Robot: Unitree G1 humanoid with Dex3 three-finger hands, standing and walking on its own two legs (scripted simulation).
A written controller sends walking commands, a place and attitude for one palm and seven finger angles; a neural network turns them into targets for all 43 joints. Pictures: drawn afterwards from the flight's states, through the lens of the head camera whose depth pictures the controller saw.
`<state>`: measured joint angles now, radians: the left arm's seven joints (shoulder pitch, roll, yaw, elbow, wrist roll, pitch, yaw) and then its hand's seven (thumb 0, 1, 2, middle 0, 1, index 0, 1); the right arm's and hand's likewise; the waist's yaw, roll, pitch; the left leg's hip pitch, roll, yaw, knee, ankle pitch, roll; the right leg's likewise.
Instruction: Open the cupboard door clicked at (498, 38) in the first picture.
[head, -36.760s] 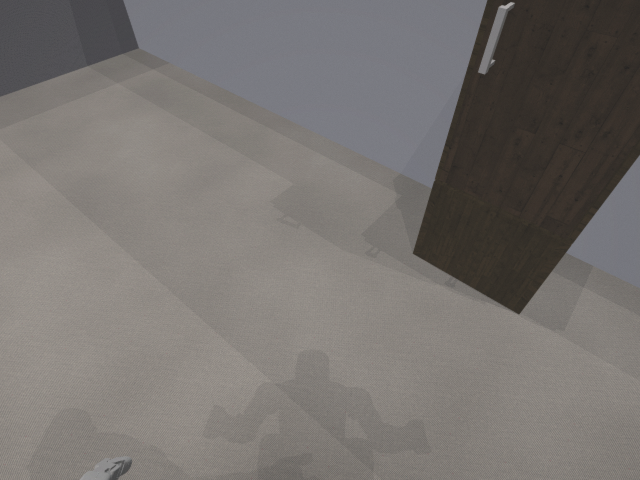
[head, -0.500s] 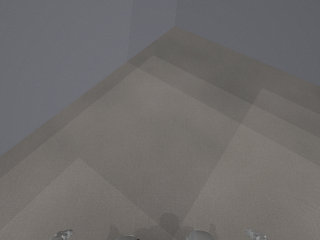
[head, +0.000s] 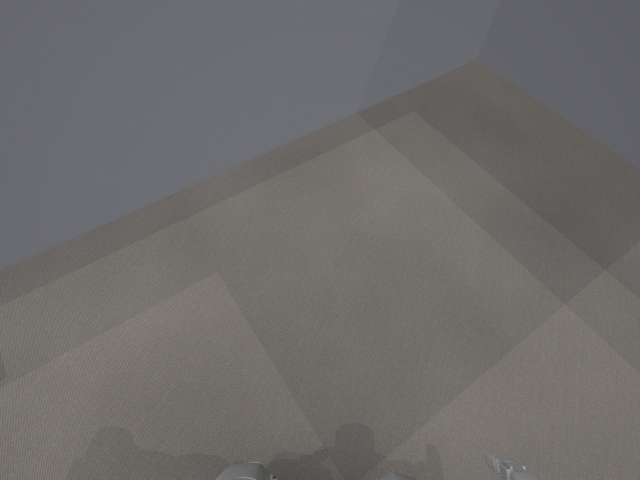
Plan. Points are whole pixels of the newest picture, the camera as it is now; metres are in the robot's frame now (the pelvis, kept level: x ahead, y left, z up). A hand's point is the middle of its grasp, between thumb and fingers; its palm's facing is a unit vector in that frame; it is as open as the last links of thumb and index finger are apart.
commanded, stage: turn to face it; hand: left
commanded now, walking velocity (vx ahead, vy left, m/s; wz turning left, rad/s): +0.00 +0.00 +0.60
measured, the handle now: out of the picture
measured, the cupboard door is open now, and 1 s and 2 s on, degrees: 42 42 42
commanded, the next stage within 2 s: none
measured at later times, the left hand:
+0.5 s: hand out of the picture +0.06 +0.15 -0.13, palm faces +0.28 -0.92 -0.28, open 7.4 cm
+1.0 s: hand out of the picture +0.01 +0.18 -0.14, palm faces +0.57 -0.77 -0.28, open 7.4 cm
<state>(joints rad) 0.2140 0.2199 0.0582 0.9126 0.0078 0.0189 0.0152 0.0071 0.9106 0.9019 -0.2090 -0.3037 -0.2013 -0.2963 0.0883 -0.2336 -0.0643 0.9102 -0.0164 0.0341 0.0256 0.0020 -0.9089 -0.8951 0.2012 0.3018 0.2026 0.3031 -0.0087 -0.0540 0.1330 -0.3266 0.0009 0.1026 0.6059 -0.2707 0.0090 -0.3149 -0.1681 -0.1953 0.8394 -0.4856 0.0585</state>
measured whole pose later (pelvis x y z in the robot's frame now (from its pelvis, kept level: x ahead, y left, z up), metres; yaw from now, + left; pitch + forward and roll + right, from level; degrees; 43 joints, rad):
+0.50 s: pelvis +0.03 -0.06 +0.02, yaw +17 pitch +1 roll +3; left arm 0.19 0.18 0.04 0.88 0.02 0.01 0.03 0.01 0.90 0.90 -0.21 -0.30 -0.20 -0.30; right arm 0.13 -0.26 -0.08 0.94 -0.01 0.08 0.03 0.00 -0.91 -0.89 0.20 0.30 0.20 0.30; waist -0.03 0.01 0.11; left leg -0.49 0.01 0.03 1.08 -0.45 -0.07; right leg -0.23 -0.12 -0.16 0.52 -0.30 -0.01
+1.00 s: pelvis +0.04 -0.06 +0.01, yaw +35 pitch +1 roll +0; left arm 0.13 0.25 0.07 0.88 0.01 0.05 0.01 0.01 0.91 0.90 -0.20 -0.30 -0.19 -0.30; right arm 0.17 -0.22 -0.05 0.93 -0.03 0.04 0.00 0.00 -0.90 -0.89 0.21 0.30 0.21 0.30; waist -0.02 0.01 0.08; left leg -0.31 -0.01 -0.06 0.52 -0.23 0.00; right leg -0.41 -0.06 -0.02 0.84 -0.44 0.09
